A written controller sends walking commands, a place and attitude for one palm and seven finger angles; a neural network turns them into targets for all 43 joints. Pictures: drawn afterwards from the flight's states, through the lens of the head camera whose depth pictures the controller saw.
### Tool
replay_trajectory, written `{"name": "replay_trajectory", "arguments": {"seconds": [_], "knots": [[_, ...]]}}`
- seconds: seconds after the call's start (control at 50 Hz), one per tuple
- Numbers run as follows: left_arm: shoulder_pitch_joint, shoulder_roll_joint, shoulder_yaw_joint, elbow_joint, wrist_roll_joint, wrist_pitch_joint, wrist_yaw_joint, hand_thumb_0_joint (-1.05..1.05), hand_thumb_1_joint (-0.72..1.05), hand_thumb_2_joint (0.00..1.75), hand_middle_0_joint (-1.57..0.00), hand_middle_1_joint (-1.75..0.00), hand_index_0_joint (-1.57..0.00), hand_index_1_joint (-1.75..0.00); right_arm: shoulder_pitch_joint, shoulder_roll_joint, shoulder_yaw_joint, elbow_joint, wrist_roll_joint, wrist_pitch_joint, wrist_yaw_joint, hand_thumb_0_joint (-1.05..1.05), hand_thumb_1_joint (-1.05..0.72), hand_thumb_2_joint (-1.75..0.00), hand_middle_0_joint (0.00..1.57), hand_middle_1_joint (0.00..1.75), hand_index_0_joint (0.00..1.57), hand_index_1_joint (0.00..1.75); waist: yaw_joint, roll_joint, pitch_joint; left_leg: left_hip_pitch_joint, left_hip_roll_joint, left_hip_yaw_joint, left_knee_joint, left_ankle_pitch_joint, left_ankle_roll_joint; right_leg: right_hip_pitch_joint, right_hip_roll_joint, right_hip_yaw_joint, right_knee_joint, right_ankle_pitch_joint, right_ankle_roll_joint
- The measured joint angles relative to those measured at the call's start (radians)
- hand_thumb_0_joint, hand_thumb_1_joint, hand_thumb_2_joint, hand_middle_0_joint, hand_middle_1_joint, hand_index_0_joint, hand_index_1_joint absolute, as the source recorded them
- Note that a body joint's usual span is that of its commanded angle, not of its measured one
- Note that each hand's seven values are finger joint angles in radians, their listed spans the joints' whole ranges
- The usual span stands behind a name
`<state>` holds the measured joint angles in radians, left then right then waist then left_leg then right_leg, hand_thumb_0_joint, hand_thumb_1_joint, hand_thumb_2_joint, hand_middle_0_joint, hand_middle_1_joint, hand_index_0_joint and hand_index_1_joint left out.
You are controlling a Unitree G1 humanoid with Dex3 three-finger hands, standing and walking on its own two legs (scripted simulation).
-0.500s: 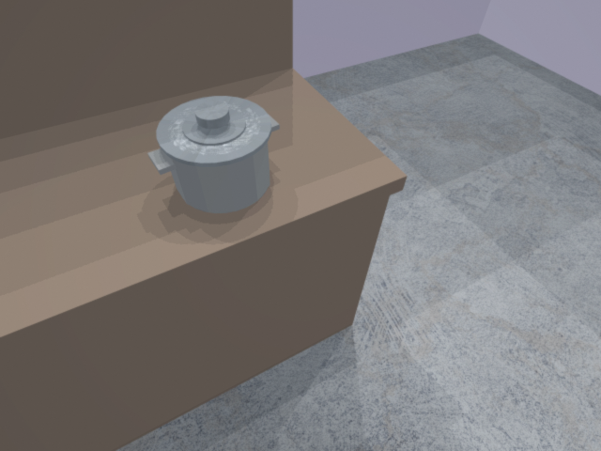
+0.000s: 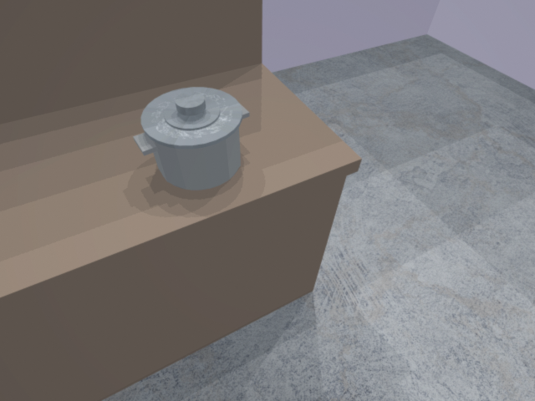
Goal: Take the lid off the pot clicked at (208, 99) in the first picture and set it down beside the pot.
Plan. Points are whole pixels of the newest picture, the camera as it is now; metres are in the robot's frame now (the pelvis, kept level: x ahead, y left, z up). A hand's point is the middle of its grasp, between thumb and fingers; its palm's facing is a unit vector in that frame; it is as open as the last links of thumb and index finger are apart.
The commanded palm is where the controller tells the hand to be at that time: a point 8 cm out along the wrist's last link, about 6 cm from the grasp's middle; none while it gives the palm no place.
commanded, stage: look at it before walking up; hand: left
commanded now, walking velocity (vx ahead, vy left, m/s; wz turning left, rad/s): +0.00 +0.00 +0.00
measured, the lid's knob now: (190, 103) +0.59 +0.18 +0.13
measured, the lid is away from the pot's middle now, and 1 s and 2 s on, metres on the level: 0.00 0.00 0.00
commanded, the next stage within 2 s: turn to face it in 0.14 s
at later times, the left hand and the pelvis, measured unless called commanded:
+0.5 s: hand out of the picture +0.01 +0.19 -0.18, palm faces +0.13 -0.97 -0.23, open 7.3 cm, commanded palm none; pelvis -0.01 +0.00 -0.01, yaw +5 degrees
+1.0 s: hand out of the picture +0.04 +0.22 -0.15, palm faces +0.36 -0.89 -0.29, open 7.4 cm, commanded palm none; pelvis +0.00 -0.03 +0.00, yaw +23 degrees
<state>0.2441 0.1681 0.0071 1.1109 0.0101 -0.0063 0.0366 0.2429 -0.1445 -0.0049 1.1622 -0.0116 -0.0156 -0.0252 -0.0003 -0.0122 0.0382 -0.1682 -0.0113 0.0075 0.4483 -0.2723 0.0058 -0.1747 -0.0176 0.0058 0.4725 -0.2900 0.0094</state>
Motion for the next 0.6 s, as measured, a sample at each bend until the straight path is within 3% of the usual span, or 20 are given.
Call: {"name": "replay_trajectory", "arguments": {"seconds": [0.3, 0.48, 0.56, 0.6], "knots": [[0.013, -0.004, 0.003, 0.007, -0.001, 0.000, 0.000, 0.01, 0.91, 0.90, -0.20, -0.30, -0.20, -0.30, 0.009, 0.007, 0.000, 0.003, 0.001, -0.001, -0.002, 0.00, -0.91, -0.90, 0.20, 0.30, 0.20, 0.30, 0.000, 0.000, 0.001, -0.003, -0.001, -0.010, -0.001, 0.003, -0.001, 0.004, -0.001, -0.010, -0.009, 0.003, -0.001], [-0.018, 0.009, 0.038, -0.071, 0.001, 0.026, -0.002, 0.01, 0.91, 0.90, -0.20, -0.30, -0.20, -0.30, 0.004, -0.012, -0.024, -0.064, -0.003, 0.037, 0.008, 0.00, -0.91, -0.90, 0.20, 0.30, 0.20, 0.30, -0.004, 0.014, 0.030, -0.113, -0.020, -0.070, 0.140, -0.039, 0.002, -0.062, -0.019, -0.073, 0.094, -0.047, -0.002], [-0.026, 0.027, 0.050, -0.111, 0.008, 0.031, 0.000, 0.00, 0.91, 0.90, -0.20, -0.30, -0.21, -0.30, 0.001, -0.034, -0.045, -0.105, -0.003, 0.049, 0.011, 0.00, -0.91, -0.90, 0.20, 0.30, 0.20, 0.30, -0.017, 0.012, 0.048, -0.165, -0.005, -0.010, 0.238, -0.089, -0.002, -0.077, -0.044, -0.120, 0.168, -0.092, 0.004], [-0.029, 0.045, 0.057, -0.123, 0.010, 0.037, 0.001, 0.01, 0.91, 0.90, -0.20, -0.30, -0.21, -0.30, -0.005, -0.037, -0.050, -0.118, -0.005, 0.049, 0.015, 0.00, -0.91, -0.90, 0.20, 0.30, 0.20, 0.30, -0.009, -0.026, 0.054, -0.158, -0.032, 0.009, 0.241, -0.085, 0.028, -0.088, -0.079, -0.118, 0.221, -0.123, 0.016]]}}
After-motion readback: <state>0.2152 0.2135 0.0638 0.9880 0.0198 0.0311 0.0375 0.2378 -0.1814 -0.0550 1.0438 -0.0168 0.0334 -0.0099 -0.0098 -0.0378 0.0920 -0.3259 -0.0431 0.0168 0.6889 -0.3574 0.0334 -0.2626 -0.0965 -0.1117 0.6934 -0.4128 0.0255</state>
